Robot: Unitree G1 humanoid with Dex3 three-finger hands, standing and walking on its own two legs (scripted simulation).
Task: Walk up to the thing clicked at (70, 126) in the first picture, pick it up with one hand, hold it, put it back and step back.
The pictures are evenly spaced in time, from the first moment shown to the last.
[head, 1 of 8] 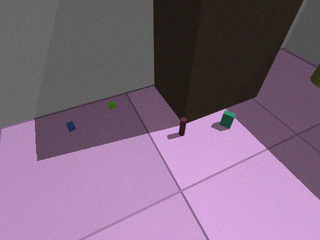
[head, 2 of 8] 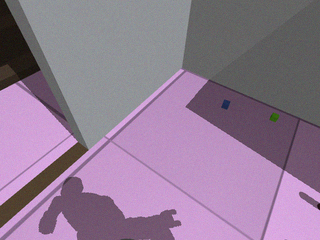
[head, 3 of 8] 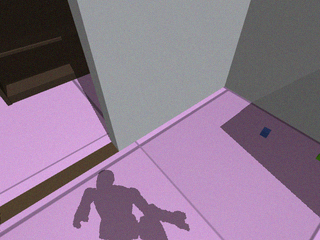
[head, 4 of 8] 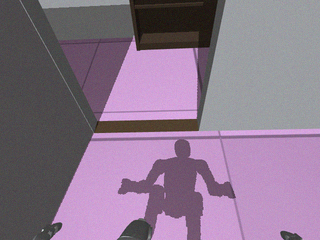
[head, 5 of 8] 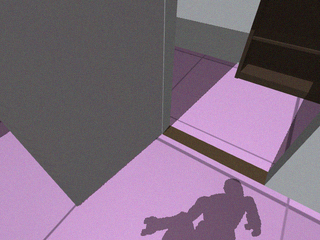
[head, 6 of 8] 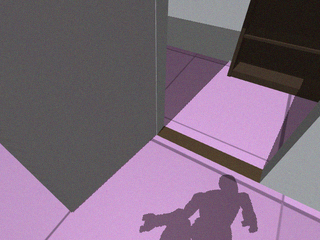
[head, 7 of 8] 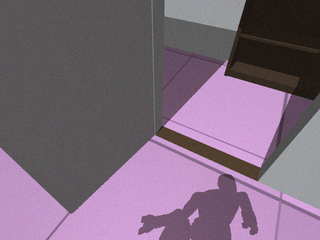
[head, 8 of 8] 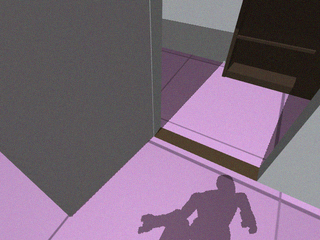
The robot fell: no
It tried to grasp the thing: no
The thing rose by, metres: 0.00
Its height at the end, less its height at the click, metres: +0.00
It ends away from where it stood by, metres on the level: 0.00
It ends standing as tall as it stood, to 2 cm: yes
